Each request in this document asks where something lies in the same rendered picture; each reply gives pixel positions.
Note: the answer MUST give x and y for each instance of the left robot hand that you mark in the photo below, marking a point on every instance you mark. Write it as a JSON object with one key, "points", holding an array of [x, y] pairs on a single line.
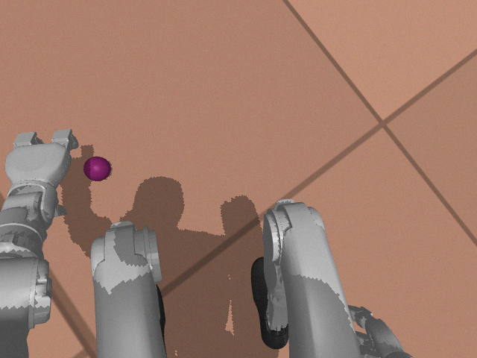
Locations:
{"points": [[32, 159]]}

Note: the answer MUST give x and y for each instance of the left robot arm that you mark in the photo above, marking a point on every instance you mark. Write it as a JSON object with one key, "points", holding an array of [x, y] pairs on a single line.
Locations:
{"points": [[25, 288]]}

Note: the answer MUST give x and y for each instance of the right robot hand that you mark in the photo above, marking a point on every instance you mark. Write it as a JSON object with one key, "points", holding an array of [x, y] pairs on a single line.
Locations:
{"points": [[379, 340]]}

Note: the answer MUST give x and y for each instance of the ball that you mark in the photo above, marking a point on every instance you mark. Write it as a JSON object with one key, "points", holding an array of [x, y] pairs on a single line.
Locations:
{"points": [[96, 168]]}

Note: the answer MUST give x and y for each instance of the right robot foot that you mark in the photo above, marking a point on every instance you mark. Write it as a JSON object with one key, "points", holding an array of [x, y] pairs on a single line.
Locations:
{"points": [[273, 339]]}

